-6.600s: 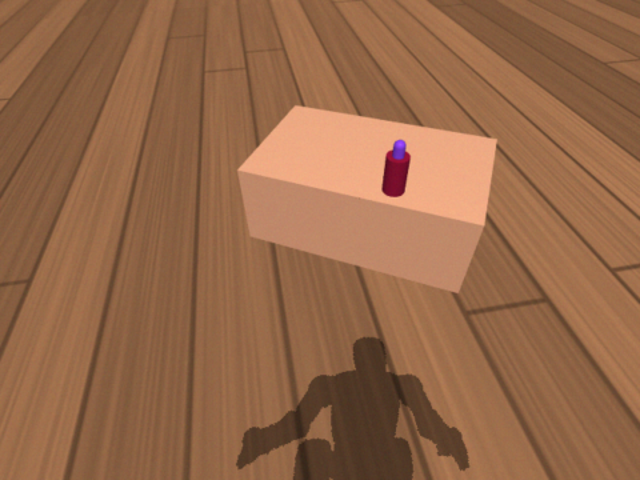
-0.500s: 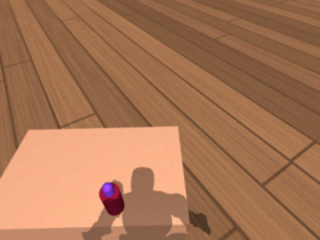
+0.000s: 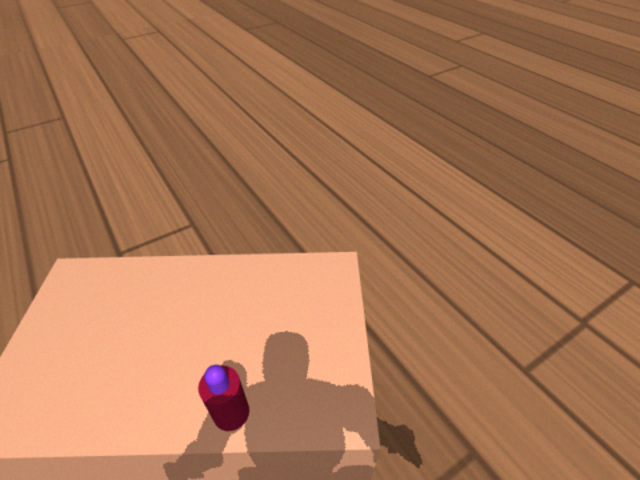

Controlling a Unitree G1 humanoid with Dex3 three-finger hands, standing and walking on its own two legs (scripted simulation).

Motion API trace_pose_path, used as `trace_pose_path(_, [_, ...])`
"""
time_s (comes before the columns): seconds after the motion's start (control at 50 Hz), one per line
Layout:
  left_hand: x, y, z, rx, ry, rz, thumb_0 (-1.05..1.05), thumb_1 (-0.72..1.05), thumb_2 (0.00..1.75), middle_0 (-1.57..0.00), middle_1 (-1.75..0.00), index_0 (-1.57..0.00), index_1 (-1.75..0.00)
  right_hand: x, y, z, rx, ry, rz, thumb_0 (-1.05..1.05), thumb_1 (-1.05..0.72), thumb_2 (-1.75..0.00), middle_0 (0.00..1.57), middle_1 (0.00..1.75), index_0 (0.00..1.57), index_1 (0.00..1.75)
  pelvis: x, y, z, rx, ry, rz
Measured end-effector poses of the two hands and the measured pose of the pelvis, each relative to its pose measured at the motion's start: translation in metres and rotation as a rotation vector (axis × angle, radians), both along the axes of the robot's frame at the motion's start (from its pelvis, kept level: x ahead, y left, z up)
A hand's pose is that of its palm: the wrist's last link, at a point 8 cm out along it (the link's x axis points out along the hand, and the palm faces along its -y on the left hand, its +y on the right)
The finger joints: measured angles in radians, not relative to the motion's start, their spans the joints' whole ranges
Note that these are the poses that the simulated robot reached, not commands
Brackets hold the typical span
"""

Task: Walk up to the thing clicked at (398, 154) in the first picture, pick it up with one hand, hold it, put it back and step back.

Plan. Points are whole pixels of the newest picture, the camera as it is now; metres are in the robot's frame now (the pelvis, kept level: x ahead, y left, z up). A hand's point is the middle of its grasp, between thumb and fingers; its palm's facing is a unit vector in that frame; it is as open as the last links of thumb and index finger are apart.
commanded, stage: stand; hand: left
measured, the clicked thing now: (222, 393) +0.41 +0.22 -0.32
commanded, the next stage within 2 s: go down in 0.16 s
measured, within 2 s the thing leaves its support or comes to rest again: neither
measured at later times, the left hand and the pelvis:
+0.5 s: hand out of the picture +0.16 +0.26 -0.15, palm faces +0.05 -0.94 -0.34, open 11.0 cm; pelvis -0.01 +0.00 -0.01, yaw +0 degrees
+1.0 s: hand out of the picture +0.15 +0.28 -0.15, palm faces +0.06 -0.94 -0.33, open 16.9 cm; pelvis +0.00 +0.00 -0.03, yaw +0 degrees
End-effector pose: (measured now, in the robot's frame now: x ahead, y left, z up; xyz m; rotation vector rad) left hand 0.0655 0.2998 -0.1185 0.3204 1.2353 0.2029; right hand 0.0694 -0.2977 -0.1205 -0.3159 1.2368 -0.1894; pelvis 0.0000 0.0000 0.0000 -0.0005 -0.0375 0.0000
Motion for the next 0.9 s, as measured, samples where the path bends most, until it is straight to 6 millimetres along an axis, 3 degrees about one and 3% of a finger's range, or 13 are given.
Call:
trace_pose_path(0.28, [0.002, 0.001, 0.0, 0.001, -0.004, -0.004, 0.0, 0.9, 0.9, -0.2, -0.3, -0.2, -0.3, 0.003, 0.0, 0.001, -0.001, -0.01, -0.004, 0.0, -0.91, -0.9, 0.21, 0.3, 0.2, 0.3, 0.002, 0.0, 0.0, 0.0, -0.004, -0.005])
trace_pose_path(0.36, [0.026, -0.004, 0.001, -0.011, -0.108, 0.036, 0.01, 0.83, 0.83, -0.15, -0.24, -0.16, -0.23, 0.01, 0.01, 0.002, 0.004, -0.111, -0.003, 0.0, -0.95, -0.92, 0.2, 0.3, 0.2, 0.3, -0.006, 0.001, -0.004, -0.002, 0.035, 0.008])
trace_pose_path(0.46, [0.067, -0.001, -0.001, -0.015, -0.158, 0.02, 0.01, 0.61, 0.6, -0.08, -0.14, -0.1, -0.13, 0.009, 0.028, -0.001, 0.033, -0.16, -0.012, 0.0, -1.0, -0.93, 0.2, 0.3, 0.2, 0.3, -0.013, -0.001, -0.01, -0.004, 0.086, 0.002])
trace_pose_path(0.54, [0.084, 0.005, 0.006, 0.001, -0.175, 0.011, 0.0, 0.38, 0.4, -0.06, -0.09, -0.08, -0.08, 0.007, 0.039, 0.0, 0.057, -0.195, -0.039, 0.0, -1.0, -0.93, 0.21, 0.3, 0.2, 0.3, -0.01, 0.001, -0.012, -0.005, 0.102, -0.007])
trace_pose_path(0.76, [0.074, 0.014, 0.007, -0.008, -0.091, 0.039, 0.0, -0.18, 0.13, -0.06, -0.05, -0.07, -0.04, 0.035, 0.047, 0.003, 0.055, -0.318, -0.012, 0.01, -0.92, -0.9, 0.21, 0.3, 0.2, 0.3, -0.001, 0.006, -0.02, -0.007, 0.133, -0.006])
trace_pose_path(0.9, [0.075, 0.016, 0.005, -0.014, -0.125, 0.036, 0.0, -0.36, 0.07, -0.07, -0.05, -0.08, -0.05, 0.059, 0.045, 0.004, 0.018, -0.388, 0.025, 0.01, -0.89, -0.89, 0.21, 0.3, 0.2, 0.3, 0.002, 0.006, -0.029, -0.012, 0.155, 0.002])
